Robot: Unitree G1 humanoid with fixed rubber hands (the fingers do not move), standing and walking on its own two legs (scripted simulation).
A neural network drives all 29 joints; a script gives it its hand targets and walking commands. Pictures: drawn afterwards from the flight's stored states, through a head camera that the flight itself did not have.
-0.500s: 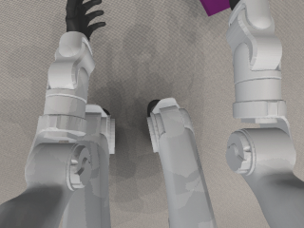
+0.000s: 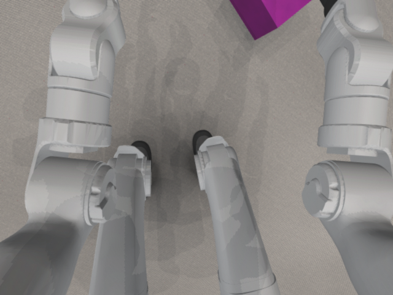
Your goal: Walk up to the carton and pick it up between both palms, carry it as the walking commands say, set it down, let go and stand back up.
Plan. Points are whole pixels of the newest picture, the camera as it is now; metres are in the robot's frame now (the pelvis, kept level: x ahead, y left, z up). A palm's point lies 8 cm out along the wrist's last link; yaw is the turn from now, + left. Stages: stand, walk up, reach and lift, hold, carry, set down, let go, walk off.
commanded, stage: set down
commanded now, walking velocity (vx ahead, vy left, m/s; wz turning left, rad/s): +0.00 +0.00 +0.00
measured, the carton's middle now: out of the picture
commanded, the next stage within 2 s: let go in 0.20 s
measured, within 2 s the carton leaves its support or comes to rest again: neither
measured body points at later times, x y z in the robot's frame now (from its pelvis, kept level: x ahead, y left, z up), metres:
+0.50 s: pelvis +0.01 -0.02 +0.09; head +0.37 -0.03 +0.36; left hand +0.55 +0.11 -0.05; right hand +0.50 -0.21 -0.07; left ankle +0.12 +0.12 -0.53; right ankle +0.13 -0.11 -0.53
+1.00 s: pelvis +0.08 -0.01 +0.17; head +0.22 -0.04 +0.60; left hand +0.40 +0.18 +0.10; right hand +0.33 -0.23 +0.08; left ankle +0.12 +0.12 -0.53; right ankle +0.13 -0.11 -0.53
